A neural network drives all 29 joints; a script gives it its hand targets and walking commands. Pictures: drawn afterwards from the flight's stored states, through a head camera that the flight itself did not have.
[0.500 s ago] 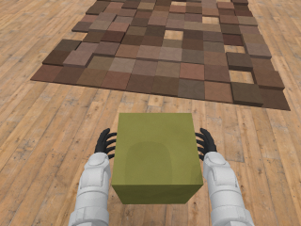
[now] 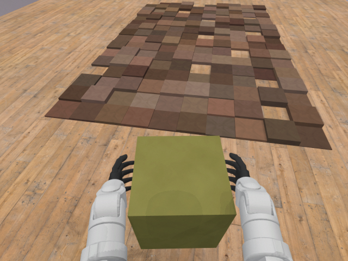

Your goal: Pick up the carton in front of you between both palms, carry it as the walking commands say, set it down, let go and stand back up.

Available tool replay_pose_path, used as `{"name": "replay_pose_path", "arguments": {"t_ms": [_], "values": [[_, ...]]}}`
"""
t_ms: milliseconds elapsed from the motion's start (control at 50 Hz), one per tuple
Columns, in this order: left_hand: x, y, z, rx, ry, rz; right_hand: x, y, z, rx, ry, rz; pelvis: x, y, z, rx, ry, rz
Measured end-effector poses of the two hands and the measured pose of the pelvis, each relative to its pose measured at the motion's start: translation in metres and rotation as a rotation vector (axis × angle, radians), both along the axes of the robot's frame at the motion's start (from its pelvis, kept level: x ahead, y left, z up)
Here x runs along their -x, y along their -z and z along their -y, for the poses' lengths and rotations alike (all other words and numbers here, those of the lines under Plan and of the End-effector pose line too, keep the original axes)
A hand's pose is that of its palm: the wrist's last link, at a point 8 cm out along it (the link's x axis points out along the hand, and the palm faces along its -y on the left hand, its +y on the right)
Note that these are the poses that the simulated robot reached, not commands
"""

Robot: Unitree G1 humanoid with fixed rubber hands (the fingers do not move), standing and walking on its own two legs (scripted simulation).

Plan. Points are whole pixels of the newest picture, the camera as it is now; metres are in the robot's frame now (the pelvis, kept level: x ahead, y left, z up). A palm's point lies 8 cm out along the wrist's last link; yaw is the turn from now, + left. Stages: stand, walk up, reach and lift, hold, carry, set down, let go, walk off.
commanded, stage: reach and lift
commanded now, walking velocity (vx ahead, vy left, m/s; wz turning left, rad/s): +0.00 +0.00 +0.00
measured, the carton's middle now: (178, 194) +0.31 +0.00 -0.05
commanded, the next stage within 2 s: hold in 0.70 s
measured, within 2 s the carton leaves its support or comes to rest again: neither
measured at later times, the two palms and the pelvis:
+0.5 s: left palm (116, 179) +0.31 +0.15 +0.04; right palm (241, 177) +0.31 -0.15 +0.04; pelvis +0.02 +0.00 +0.01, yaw +0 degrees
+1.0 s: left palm (114, 181) +0.29 +0.15 +0.05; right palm (245, 179) +0.29 -0.15 +0.05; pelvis +0.01 +0.00 +0.01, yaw +0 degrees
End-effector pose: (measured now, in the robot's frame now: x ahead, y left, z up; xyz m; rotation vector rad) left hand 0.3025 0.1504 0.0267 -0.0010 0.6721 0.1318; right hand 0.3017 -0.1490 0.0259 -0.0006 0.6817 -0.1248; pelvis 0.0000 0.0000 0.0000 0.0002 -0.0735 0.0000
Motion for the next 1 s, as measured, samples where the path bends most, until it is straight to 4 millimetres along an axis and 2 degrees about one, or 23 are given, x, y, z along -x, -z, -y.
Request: {"name": "replay_pose_path", "arguments": {"t_ms": [560, 720, 880, 1000], "values": [[-0.008, -0.012, 0.000, -0.035, 0.025, -0.001, -0.008, -0.012, 0.000, 0.033, -0.023, 0.000, -0.021, -0.008, -0.001, 0.000, 0.002, 0.019], [-0.005, -0.016, 0.000, -0.034, 0.023, 0.003, -0.005, -0.016, 0.000, 0.032, -0.023, 0.004, -0.021, -0.008, 0.000, 0.000, 0.001, 0.029], [0.002, -0.031, 0.000, -0.034, 0.021, 0.034, 0.002, -0.031, 0.000, 0.031, -0.022, 0.034, -0.019, -0.009, 0.000, 0.000, 0.000, 0.050], [0.008, -0.028, 0.000, -0.029, 0.019, 0.009, 0.008, -0.029, 0.000, 0.028, -0.018, 0.010, -0.012, -0.008, 0.000, 0.000, 0.001, 0.067]]}}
